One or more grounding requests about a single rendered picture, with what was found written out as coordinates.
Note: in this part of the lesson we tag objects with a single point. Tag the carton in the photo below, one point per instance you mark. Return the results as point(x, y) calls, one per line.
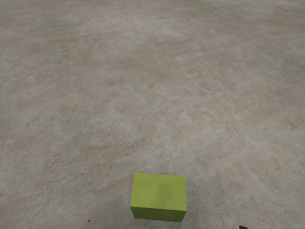
point(159, 197)

